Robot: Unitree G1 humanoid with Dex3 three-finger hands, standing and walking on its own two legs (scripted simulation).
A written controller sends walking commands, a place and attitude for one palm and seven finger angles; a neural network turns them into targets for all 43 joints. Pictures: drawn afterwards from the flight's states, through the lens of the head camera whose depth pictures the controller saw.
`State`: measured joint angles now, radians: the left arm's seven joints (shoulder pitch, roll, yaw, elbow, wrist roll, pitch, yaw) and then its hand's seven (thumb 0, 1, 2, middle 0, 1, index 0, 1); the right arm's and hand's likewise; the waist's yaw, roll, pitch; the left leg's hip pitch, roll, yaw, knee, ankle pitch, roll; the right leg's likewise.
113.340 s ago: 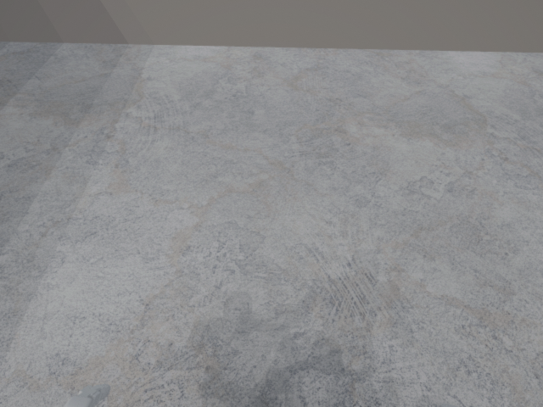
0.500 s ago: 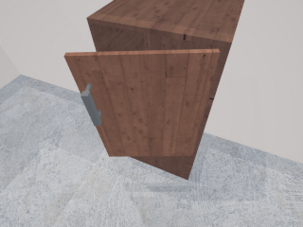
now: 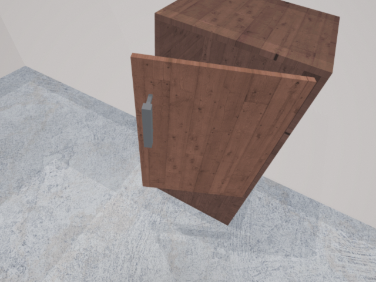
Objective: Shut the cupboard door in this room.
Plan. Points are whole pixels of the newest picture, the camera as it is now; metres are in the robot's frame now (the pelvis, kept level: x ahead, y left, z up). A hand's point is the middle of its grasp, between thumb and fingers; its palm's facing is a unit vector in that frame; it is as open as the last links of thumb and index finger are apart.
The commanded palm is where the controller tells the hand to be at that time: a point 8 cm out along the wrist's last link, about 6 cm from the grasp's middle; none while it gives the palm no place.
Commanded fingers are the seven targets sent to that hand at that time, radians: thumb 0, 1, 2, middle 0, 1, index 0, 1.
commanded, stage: come to a stop and stand still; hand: left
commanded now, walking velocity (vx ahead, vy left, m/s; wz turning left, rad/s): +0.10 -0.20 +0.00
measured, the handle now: (149, 121) +0.49 +0.15 +0.02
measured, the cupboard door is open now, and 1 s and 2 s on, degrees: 23 23 23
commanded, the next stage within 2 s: look again from close up in 0.76 s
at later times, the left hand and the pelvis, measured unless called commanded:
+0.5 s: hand out of the picture +0.01 +0.13 -0.17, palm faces -0.01 -0.98 -0.21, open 7.3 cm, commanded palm none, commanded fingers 0.00 0.90 0.90 -0.20 -0.30 -0.20 -0.30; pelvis -0.03 -0.05 +0.00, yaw -1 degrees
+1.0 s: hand out of the picture -0.03 +0.12 -0.18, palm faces +0.01 -0.99 -0.17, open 7.4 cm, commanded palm none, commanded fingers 0.00 0.90 0.90 -0.20 -0.30 -0.20 -0.30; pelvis -0.02 -0.04 -0.01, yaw -1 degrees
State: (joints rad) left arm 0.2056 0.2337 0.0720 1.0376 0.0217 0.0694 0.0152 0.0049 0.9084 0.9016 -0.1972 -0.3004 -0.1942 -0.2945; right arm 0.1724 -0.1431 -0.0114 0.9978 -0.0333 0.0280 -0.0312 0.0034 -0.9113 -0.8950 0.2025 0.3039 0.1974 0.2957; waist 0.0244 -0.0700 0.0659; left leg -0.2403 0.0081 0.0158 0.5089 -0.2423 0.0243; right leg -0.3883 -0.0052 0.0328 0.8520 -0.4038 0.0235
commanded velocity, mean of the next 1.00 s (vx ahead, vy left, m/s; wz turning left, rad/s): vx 0.01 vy -0.02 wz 0.00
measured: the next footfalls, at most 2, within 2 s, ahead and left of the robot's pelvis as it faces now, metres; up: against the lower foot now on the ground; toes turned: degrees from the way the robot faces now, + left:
right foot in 0.34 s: -0.02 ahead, -0.15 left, +0.00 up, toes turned -3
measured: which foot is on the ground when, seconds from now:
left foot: down 0.00-1.00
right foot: up 0.00-0.32, down 0.34-1.00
